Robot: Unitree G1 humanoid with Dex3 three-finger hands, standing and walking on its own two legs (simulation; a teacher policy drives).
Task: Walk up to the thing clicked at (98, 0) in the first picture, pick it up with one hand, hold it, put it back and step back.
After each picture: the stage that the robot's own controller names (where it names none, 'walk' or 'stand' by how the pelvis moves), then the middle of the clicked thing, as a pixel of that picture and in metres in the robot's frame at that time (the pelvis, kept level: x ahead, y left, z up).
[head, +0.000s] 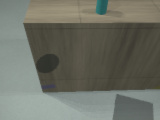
stand; (102, 3) +0.92 -0.12 +0.03
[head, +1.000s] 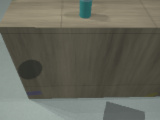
walk; (85, 6) +0.84 +0.01 +0.05
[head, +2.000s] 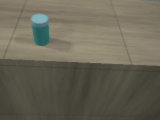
walk; (40, 30) +0.57 +0.19 +0.06
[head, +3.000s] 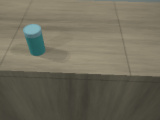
stand; (35, 40) +0.53 +0.20 +0.06
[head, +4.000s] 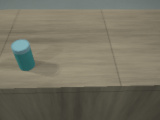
stand; (24, 55) +0.49 +0.23 +0.03
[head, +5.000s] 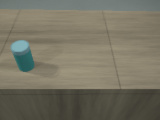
stand; (23, 56) +0.48 +0.23 +0.02
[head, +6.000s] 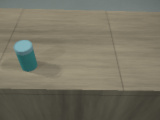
stand; (26, 56) +0.48 +0.22 +0.02
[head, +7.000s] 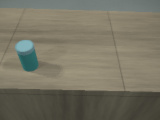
stand; (27, 56) +0.48 +0.22 +0.02
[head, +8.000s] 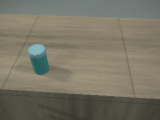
rise first; (39, 59) +0.48 +0.20 +0.03
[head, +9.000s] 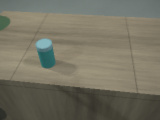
go down; (46, 53) +0.51 +0.19 +0.03
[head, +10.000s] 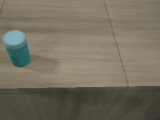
go down; (18, 49) +0.47 +0.18 +0.05
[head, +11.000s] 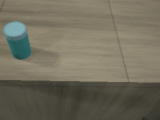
approach; (18, 41) +0.49 +0.18 +0.06
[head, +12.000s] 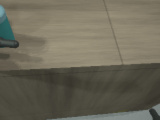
close; out of the picture +0.50 +0.20 +0.09
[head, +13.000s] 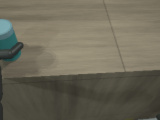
lift; (5, 41) +0.46 +0.20 +0.10
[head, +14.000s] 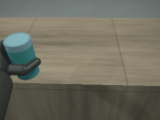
lift; (23, 57) +0.33 +0.17 +0.20
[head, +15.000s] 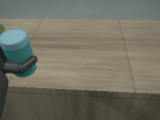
hold; (19, 54) +0.33 +0.18 +0.22
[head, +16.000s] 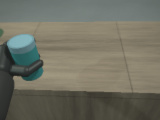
hold; (27, 58) +0.33 +0.16 +0.21
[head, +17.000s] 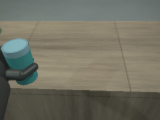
crouch; (21, 62) +0.33 +0.18 +0.19
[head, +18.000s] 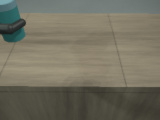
crouch; (8, 19) +0.45 +0.20 +0.24
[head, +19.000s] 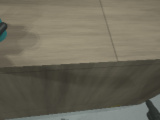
lower; out of the picture +0.52 +0.21 +0.09
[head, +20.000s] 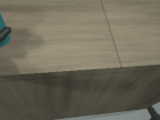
lower; out of the picture +0.51 +0.21 +0.09
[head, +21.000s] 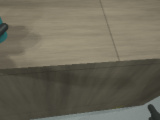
lower; out of the picture +0.52 +0.21 +0.10
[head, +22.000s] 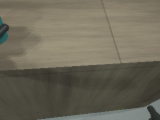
lower; out of the picture +0.51 +0.21 +0.10
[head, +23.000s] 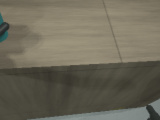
loosen; out of the picture +0.51 +0.21 +0.10
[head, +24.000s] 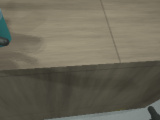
withdraw; out of the picture +0.51 +0.20 +0.09
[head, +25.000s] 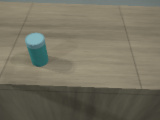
sink last; (37, 50) +0.48 +0.18 +0.06
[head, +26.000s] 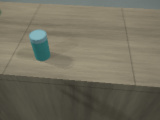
stand; (40, 45) +0.52 +0.20 +0.05
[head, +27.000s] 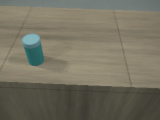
stand; (33, 50) +0.50 +0.19 +0.05
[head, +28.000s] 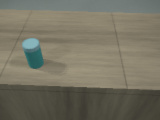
stand; (33, 54) +0.51 +0.21 +0.02
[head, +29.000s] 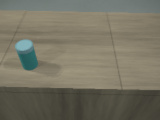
stand; (27, 55) +0.50 +0.23 +0.02
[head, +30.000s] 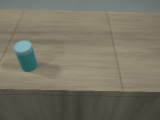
stand; (26, 56) +0.48 +0.23 +0.02
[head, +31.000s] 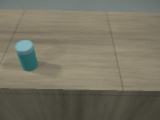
stand; (27, 56) +0.49 +0.22 +0.02
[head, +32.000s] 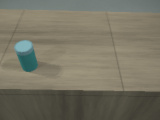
stand; (26, 56) +0.48 +0.22 +0.02
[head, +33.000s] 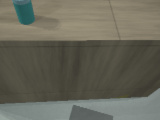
walk; (23, 8) +0.62 +0.23 +0.04
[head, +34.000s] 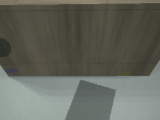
walk; out of the picture +0.96 +0.26 +0.05
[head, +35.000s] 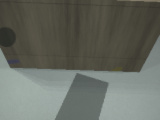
stand; out of the picture +1.14 +0.22 +0.05
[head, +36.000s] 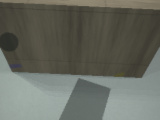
stand; out of the picture +1.11 +0.21 +0.02
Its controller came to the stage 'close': yes
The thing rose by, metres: 0.22
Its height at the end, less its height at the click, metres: +0.00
